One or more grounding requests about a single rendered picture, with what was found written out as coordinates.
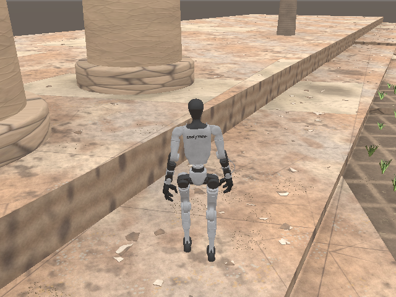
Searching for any left robot forearm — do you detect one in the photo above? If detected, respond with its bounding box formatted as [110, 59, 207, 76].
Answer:
[164, 152, 176, 185]

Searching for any left robot hand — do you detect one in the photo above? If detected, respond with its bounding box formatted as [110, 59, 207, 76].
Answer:
[163, 183, 178, 201]

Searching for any right robot hand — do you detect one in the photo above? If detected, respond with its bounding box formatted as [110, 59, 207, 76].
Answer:
[218, 177, 233, 193]

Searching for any humanoid robot torso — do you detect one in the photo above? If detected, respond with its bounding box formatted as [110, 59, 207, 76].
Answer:
[183, 123, 211, 186]

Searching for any robot right shin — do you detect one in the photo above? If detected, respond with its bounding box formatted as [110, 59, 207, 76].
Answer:
[207, 210, 217, 253]

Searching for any right robot forearm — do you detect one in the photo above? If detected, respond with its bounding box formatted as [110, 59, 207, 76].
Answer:
[220, 150, 232, 179]

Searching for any right robot upper arm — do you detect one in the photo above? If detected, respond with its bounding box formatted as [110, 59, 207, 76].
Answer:
[210, 125, 226, 159]

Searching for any left robot upper arm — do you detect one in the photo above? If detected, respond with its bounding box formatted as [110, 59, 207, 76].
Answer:
[170, 126, 184, 162]

